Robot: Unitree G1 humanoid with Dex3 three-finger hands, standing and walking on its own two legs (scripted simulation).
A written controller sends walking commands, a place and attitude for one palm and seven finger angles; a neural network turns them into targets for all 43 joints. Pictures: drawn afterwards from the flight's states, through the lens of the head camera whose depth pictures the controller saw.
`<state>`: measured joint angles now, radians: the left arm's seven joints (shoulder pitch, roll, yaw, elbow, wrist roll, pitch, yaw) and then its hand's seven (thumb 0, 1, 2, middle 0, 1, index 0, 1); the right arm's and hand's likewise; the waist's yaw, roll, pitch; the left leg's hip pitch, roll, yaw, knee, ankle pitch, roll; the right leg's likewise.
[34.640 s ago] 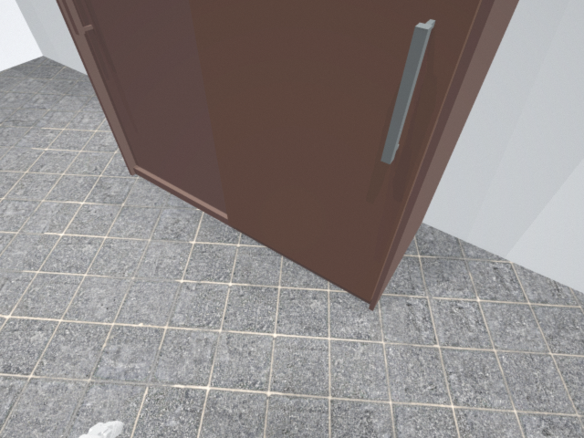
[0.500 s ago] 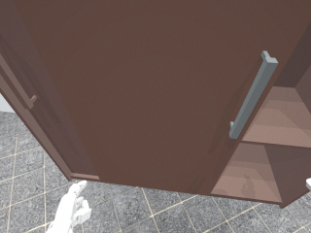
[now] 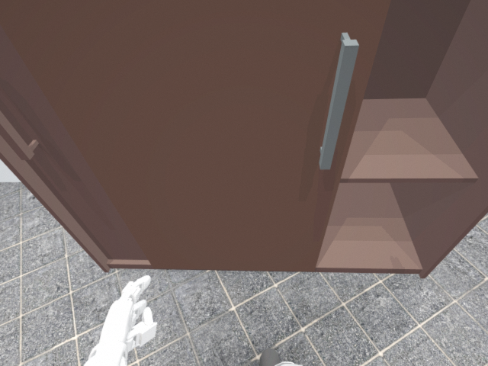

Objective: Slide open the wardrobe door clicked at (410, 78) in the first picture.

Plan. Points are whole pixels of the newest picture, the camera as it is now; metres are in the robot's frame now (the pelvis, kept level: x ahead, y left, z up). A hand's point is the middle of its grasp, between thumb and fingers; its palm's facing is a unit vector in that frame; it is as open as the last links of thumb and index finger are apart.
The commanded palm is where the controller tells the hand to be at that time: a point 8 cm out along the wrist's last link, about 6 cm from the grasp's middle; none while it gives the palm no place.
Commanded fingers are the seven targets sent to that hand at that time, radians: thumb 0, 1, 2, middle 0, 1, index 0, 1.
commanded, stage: stop stepping back and stand still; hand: right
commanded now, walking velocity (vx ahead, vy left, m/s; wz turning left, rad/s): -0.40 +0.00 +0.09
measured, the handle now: (333, 109) +0.58 -0.17 +0.11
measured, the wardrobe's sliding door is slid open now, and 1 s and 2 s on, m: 0.45 0.45 0.45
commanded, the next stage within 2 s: let the arm hang, fingers relaxed in 1.26 s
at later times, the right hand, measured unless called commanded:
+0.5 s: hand out of the picture +0.03 -0.35 +0.19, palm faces +0.41 +0.86 -0.29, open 7.4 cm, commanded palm +0.00 -0.38 +0.18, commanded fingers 0.00 -0.90 -0.90 0.20 0.30 0.20 0.30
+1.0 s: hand out of the picture -0.11 -0.46 +0.17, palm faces +0.49 +0.82 -0.28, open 7.4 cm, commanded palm -0.16 -0.48 +0.18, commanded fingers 0.00 -0.90 -0.90 0.20 0.30 0.20 0.30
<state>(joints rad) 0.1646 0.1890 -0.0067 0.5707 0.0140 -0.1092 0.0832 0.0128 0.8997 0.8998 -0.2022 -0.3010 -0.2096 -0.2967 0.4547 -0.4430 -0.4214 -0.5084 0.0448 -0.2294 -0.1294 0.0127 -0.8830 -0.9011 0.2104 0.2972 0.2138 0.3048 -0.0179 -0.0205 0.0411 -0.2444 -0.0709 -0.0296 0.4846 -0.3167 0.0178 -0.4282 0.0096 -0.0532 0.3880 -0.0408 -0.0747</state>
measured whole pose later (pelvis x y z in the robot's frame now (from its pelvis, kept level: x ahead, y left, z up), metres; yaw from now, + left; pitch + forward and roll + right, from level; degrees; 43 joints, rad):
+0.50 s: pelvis -0.17 -0.09 -0.02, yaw +6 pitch -5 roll +3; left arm 0.27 0.17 0.01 0.70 0.01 -0.09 0.04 0.01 0.90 0.90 -0.20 -0.30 -0.21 -0.30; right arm 0.41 -0.49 -0.44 -0.60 0.04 -0.19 -0.11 0.01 -0.88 -0.90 0.21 0.30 0.22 0.31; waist -0.05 0.11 -0.03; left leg -0.34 0.00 0.09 0.74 -0.39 0.05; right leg -0.51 -0.06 0.02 1.13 -0.49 0.00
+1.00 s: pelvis -0.32 -0.19 +0.00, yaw +4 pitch -1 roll +1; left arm 0.27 0.21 0.01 0.67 0.01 -0.10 0.09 0.01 0.90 0.90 -0.20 -0.30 -0.21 -0.30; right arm 0.42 -0.35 -0.41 -0.41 0.05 -0.15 -0.17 0.01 -0.89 -0.90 0.20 0.30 0.21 0.30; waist -0.04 0.06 -0.05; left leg -0.19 0.02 0.08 0.50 -0.31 0.06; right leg -0.41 -0.08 -0.07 0.83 -0.38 -0.01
